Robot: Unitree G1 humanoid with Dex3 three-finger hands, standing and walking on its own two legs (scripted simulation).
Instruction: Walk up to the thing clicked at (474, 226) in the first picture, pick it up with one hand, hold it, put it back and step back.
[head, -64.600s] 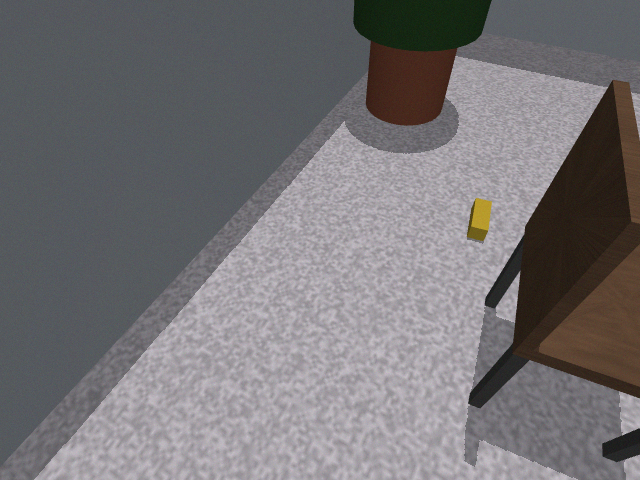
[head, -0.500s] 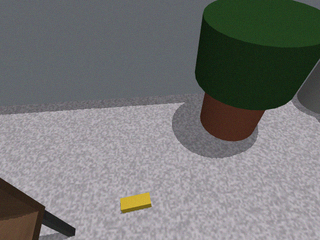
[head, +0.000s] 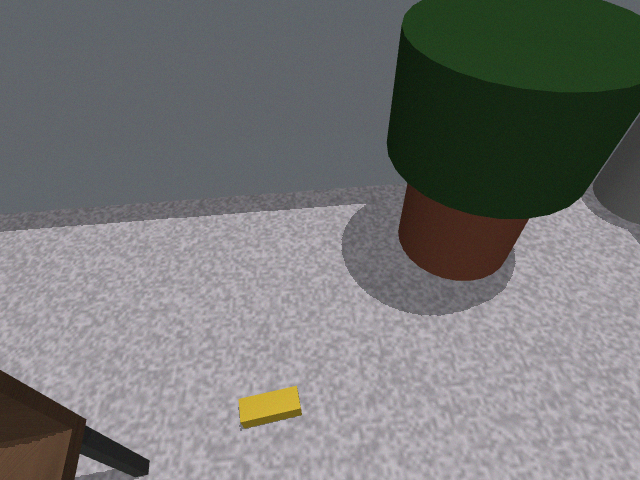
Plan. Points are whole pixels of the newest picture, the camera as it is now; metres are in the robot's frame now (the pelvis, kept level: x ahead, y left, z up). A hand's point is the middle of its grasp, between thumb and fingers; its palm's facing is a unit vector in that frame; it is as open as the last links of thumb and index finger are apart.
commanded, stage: stand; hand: left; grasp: from above
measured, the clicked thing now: (270, 407) +0.41 +0.20 -0.75
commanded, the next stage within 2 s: step back in 0.52 s
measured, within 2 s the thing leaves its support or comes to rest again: neither
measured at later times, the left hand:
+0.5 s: hand out of the picture +0.07 +0.24 -0.16, palm faces +0.00 -0.94 -0.34, open 7.4 cm
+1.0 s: hand out of the picture +0.07 +0.31 -0.18, palm faces -0.05 -0.93 -0.35, open 7.4 cm
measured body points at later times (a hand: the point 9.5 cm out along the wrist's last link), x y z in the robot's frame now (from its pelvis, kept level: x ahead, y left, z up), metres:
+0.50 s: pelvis +0.00 +0.00 +0.00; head +0.01 -0.01 +0.45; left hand +0.07 +0.29 -0.13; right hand +0.07 -0.30 -0.14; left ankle -0.01 +0.14 -0.75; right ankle -0.01 -0.13 -0.75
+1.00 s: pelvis -0.07 +0.05 -0.02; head +0.01 +0.08 +0.42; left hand +0.08 +0.35 -0.15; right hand -0.02 -0.26 -0.13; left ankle -0.07 +0.14 -0.75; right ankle -0.09 -0.09 -0.68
